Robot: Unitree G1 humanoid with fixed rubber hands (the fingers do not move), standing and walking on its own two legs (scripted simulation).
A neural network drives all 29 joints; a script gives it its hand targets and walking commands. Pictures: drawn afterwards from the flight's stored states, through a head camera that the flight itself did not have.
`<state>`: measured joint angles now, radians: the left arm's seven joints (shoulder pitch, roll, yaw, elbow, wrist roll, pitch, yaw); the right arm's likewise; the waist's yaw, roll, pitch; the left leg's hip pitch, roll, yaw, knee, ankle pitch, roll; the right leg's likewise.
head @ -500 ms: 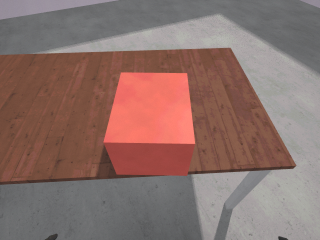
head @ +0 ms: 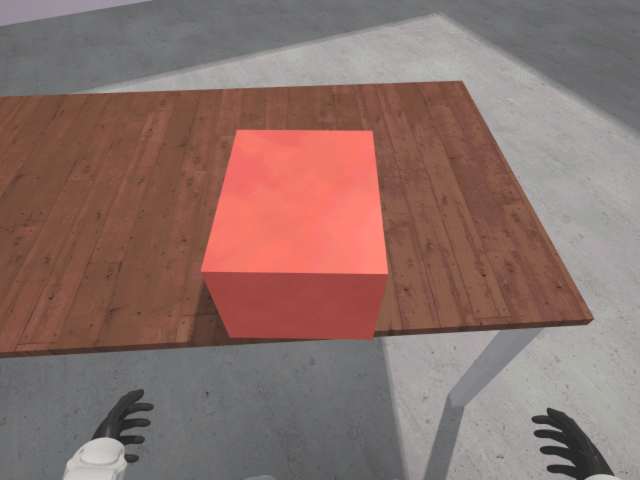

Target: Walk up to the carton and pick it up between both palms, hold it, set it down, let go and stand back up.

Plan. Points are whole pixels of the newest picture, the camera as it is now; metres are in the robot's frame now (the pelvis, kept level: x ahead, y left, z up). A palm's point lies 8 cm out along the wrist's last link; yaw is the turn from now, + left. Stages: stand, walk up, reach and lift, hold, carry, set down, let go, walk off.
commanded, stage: reach and lift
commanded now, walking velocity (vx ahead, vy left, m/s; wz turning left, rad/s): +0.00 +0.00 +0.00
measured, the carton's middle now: (302, 231) +0.50 +0.04 -0.03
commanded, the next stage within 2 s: none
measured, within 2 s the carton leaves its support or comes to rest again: neither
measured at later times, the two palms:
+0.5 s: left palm (108, 462) +0.17 +0.27 -0.05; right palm out of the picture +0.13 -0.29 -0.04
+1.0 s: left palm (125, 433) +0.19 +0.25 -0.02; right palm (566, 435) +0.17 -0.26 -0.02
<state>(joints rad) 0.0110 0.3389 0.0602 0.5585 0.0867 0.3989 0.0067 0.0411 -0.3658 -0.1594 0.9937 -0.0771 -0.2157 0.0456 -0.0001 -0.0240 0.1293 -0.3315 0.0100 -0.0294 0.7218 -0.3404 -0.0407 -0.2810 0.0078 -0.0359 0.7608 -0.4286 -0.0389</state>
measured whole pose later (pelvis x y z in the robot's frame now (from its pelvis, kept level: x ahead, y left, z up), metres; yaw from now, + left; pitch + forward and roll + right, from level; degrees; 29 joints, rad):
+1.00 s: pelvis +0.02 +0.01 +0.03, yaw +0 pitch +0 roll +1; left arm 0.22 0.24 0.00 0.51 -0.11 -0.17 0.03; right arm 0.23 -0.31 -0.04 0.68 0.15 -0.38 0.05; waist 0.00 -0.02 0.03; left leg -0.20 0.01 -0.03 0.36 -0.17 -0.03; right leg -0.15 0.01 -0.03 0.39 -0.25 -0.03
